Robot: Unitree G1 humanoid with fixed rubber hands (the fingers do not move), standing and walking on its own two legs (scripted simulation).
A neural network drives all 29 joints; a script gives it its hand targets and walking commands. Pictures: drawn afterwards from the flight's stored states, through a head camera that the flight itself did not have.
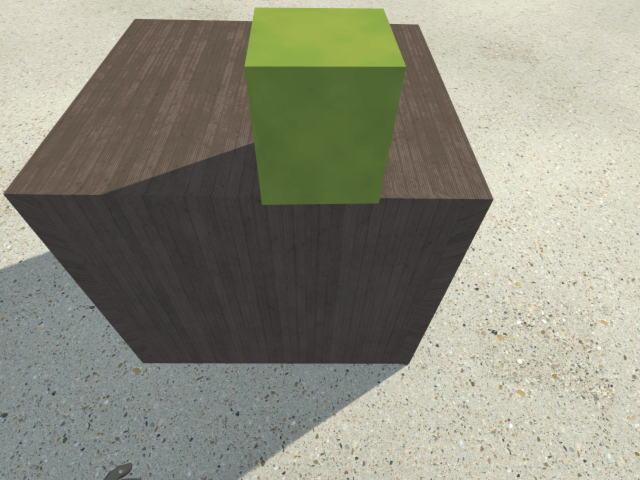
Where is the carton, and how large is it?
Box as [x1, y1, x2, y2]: [244, 7, 405, 204]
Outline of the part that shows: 255,7 244,66 262,204 378,202 405,69 404,62 383,9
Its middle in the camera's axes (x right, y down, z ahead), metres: +0.00 -0.22 +0.66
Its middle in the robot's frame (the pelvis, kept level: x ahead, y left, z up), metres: +0.65 +0.02 +0.11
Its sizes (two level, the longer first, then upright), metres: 0.210 0.200 0.250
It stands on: a pedestal, 0.77 m high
